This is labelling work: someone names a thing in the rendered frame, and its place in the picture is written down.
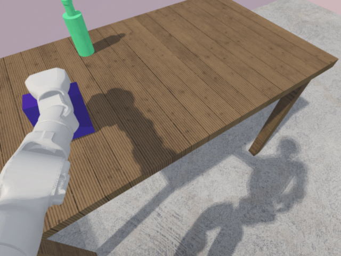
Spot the table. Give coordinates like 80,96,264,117
0,0,338,256

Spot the robot left forearm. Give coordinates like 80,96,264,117
0,87,79,197

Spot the robot left hand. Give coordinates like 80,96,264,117
25,68,71,100

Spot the sponge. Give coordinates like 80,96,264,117
22,82,95,139

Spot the left robot upper arm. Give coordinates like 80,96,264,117
0,150,71,256

